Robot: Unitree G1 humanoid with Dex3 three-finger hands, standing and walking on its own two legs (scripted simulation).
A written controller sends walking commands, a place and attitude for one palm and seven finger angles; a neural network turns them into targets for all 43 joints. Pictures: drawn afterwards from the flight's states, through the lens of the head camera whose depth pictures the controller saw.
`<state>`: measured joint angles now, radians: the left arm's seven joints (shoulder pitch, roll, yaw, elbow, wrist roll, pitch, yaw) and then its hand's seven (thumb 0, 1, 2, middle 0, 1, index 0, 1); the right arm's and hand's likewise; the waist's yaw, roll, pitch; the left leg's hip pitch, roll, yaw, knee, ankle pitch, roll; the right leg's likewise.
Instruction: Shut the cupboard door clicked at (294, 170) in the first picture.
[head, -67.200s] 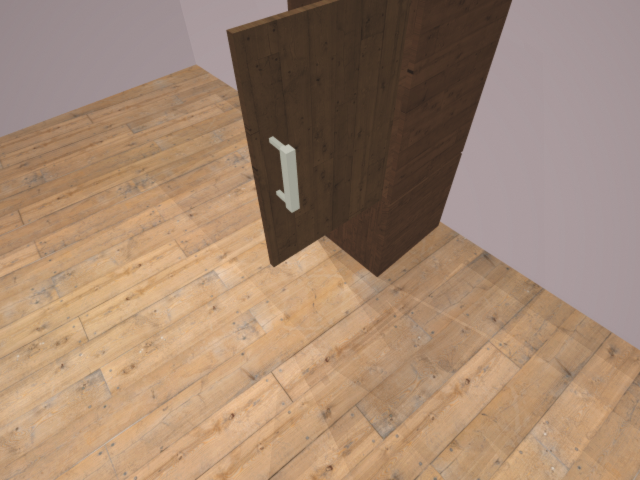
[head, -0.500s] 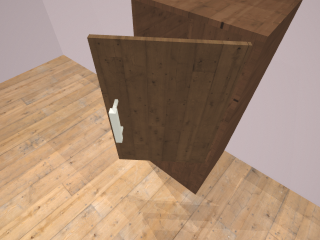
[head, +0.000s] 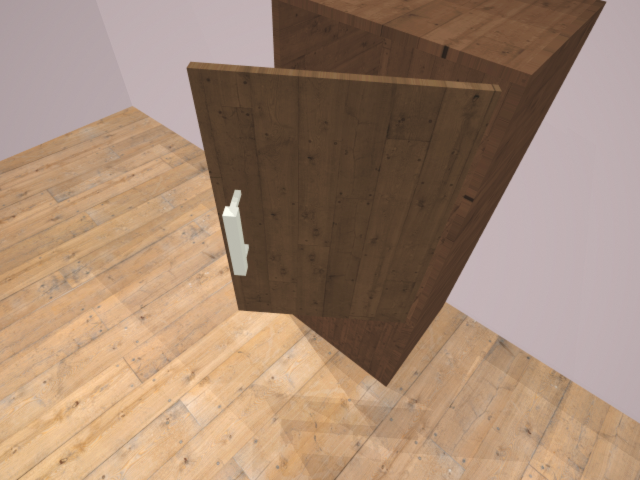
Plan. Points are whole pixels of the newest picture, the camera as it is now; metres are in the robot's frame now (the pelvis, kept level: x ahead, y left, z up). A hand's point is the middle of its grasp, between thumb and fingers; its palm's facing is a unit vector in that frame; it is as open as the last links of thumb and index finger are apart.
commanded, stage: look again from close up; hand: left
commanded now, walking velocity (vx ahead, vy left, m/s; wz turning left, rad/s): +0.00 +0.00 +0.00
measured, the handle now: (238, 234) +0.51 +0.17 -0.04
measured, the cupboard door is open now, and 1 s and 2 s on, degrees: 36 36 36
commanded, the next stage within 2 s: shuffle to correct the standing spot in 0.54 s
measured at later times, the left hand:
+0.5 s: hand out of the picture +0.01 +0.17 -0.19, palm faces +0.03 -0.98 -0.17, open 7.4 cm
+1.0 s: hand out of the picture -0.04 +0.17 -0.19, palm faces +0.02 -0.99 -0.13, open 7.4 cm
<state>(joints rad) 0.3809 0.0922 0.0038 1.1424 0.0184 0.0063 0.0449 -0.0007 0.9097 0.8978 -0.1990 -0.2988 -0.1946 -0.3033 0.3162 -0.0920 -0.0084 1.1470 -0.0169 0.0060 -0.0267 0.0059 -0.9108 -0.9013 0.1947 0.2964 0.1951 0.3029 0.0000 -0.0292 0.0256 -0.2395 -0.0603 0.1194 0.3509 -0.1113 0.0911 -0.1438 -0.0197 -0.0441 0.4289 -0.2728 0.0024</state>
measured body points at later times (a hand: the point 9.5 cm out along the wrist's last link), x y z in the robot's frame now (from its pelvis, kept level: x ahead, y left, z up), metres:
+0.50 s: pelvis +0.00 +0.00 -0.01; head -0.01 +0.02 +0.44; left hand +0.01 +0.22 -0.17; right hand +0.04 -0.23 -0.15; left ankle +0.06 +0.06 -0.74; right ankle -0.03 -0.12 -0.74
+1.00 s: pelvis +0.01 +0.01 -0.01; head +0.00 +0.03 +0.44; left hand -0.04 +0.22 -0.17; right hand +0.01 -0.22 -0.15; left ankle +0.06 +0.06 -0.74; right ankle -0.03 -0.12 -0.74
